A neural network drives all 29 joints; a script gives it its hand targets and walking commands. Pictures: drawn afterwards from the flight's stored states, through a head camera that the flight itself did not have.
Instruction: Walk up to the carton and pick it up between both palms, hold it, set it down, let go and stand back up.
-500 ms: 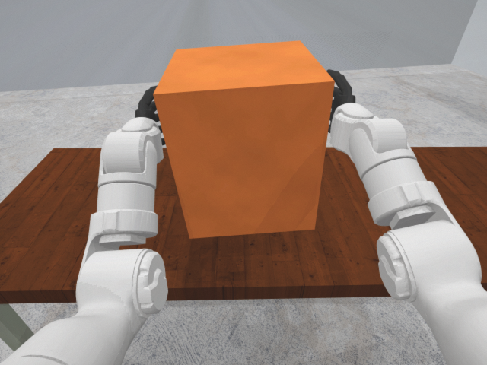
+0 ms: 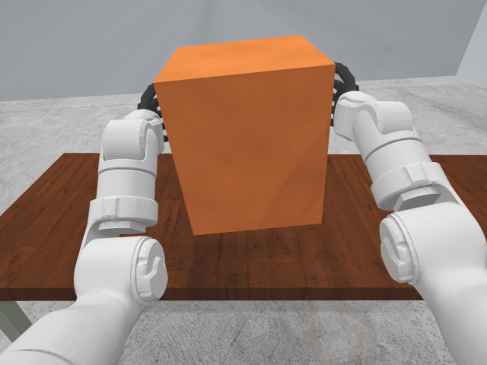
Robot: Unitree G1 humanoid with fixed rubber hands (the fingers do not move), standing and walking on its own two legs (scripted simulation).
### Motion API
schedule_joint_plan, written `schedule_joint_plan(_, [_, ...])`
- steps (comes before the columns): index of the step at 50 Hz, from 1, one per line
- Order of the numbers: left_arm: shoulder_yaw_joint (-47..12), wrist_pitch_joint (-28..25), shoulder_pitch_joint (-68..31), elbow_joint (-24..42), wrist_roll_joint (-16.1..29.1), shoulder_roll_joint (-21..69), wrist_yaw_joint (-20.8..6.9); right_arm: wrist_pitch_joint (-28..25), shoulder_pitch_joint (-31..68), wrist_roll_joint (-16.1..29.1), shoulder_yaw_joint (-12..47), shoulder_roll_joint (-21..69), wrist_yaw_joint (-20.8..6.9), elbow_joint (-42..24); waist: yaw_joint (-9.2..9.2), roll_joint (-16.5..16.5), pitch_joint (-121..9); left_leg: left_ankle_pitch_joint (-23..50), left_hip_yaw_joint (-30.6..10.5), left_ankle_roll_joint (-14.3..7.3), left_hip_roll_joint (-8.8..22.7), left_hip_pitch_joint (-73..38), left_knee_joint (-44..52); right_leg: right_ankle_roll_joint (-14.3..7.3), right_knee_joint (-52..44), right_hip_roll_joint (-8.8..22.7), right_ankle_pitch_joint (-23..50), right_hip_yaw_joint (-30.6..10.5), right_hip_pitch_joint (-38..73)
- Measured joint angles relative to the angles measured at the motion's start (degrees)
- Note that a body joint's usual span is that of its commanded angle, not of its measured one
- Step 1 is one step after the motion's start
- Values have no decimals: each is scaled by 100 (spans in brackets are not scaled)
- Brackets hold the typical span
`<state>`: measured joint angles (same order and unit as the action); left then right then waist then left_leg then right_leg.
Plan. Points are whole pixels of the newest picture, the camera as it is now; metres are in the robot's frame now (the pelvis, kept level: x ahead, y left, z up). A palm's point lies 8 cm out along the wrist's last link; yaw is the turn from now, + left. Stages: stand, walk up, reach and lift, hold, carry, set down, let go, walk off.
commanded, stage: hold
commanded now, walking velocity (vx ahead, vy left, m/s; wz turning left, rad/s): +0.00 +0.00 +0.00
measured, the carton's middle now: (247, 133) +0.39 +0.00 +0.26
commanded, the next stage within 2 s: none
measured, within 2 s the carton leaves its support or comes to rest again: neither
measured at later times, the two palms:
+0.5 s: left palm (150, 120) +0.37 +0.15 +0.29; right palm (346, 106) +0.37 -0.15 +0.31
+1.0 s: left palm (148, 122) +0.38 +0.16 +0.29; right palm (342, 102) +0.38 -0.14 +0.32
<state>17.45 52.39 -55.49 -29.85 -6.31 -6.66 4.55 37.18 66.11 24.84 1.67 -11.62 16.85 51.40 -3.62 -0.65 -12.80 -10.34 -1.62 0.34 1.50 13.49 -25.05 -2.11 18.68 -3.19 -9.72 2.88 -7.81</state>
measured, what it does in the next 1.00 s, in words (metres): stands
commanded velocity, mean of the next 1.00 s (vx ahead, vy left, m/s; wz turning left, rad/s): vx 0.00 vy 0.00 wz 0.00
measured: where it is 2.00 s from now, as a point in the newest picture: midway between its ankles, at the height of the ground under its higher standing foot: outside the picture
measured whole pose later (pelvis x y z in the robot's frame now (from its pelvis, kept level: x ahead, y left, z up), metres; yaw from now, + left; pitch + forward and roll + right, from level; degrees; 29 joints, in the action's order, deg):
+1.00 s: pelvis +0.00 +0.00 +0.00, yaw +1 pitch +0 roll -2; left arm 15.9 52.3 -55.5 -29.1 -5.3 -7.4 4.8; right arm 38.4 66.4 26.7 3.6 -12.8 17.6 49.8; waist -4.5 -0.6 -13.7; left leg -11.0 -3.6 0.5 1.2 15.0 -26.2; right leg -2.1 17.8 -3.8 -9.6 2.6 -8.2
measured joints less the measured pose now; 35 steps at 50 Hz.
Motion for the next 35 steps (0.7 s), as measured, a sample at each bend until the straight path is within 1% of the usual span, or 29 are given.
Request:
schedule_joint_plan(4, [13, -78, -167, -242, 44, -35, 31, -8, 146, -49, -29, -31, -34, 170, 29, -34, -46, 43, -7, -1, -10, 88, 26, 1, 4, 3, 26, -11, -102])
schedule_joint_plan(10, [53, -115, -264, -338, 57, -59, 39, -27, 192, -2, 88, -72, -36, 198, 40, -77, -66, 60, -25, 4, -6, 109, 47, 1, -47, -12, 59, -23, -107])
schedule_joint_plan(15, [87, -151, -292, -471, 41, -57, 28, -28, 166, -35, 62, -48, -35, 250, 33, -71, -88, 50, -51, 8, -12, 87, 49, -3, -55, -15, 47, -20, -79])
schedule_joint_plan(20, [-73, -135, -187, -300, 106, -97, 33, -7, 73, 52, 151, -74, 13, 59, -18, -86, -80, 10, -112, 17, -7, 109, -23, -10, -77, -36, 39, 16, -41])
schedule_joint_plan(24, [21, -95, -189, -273, 34, -35, 33, 10, 58, 76, 107, -71, 22, 63, -11, -62, -66, 5, -110, 12, -16, 74, -10, -8, -61, -33, 26, -3, -24])
schedule_joint_plan(29, [88, -81, -179, -272, 30, -41, 8, 61, 24, 72, 199, -63, 44, -3, 5, -16, -68, -2, -100, 18, -11, 38, 2, -11, -59, -42, 18, -35, -1])
schedule_joint_plan(35, [-21, -61, -140, -144, 73, -77, 6, 87, 35, 54, 89, -50, 66, -94, -28, 17, -74, -23, -155, 23, -17, 88, -52, -14, -63, -51, 13, -7, -11])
